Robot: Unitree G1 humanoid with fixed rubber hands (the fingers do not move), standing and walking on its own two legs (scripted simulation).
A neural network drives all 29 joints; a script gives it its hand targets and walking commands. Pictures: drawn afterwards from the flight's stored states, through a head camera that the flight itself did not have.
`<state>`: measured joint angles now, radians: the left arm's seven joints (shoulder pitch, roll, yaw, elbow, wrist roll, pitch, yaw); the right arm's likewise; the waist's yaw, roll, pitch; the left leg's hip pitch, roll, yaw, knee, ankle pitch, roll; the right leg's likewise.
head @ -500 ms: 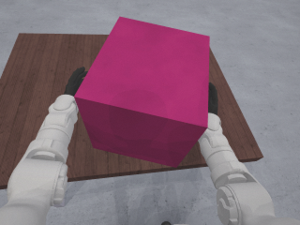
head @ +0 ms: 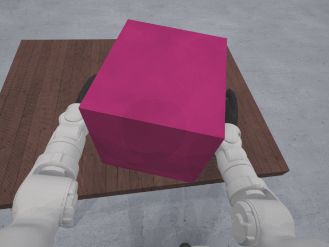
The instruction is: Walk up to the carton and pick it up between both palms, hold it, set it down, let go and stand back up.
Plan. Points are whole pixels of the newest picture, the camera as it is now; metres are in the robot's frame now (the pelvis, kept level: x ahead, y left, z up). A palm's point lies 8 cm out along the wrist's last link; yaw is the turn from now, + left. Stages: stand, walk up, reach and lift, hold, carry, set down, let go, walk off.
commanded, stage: reach and lift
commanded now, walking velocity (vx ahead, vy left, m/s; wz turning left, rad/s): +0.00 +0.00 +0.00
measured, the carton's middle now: (161, 103) +0.45 -0.03 +0.05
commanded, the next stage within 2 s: none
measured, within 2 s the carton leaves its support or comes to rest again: leaves its support in 1.24 s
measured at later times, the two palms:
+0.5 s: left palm (87, 103) +0.46 +0.15 +0.06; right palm (227, 122) +0.38 -0.19 +0.05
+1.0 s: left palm (87, 103) +0.46 +0.15 +0.06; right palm (227, 123) +0.38 -0.19 +0.05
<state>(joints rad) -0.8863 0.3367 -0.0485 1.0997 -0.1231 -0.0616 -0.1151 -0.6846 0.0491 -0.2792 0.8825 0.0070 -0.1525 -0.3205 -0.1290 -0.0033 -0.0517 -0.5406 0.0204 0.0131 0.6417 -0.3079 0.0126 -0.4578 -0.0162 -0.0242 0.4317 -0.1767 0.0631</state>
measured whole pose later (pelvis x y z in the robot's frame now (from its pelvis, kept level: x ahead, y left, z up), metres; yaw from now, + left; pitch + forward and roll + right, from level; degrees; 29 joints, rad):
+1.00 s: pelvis +0.00 -0.01 +0.00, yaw +1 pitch +11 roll -3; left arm -0.92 0.31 0.12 1.25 0.08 -0.19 -0.22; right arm -0.69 0.15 -0.52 0.94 -0.21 -0.31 -0.25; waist -0.13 0.00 -0.04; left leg -0.49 0.01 0.01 0.60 -0.29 0.02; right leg -0.42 -0.03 -0.03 0.43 -0.19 0.05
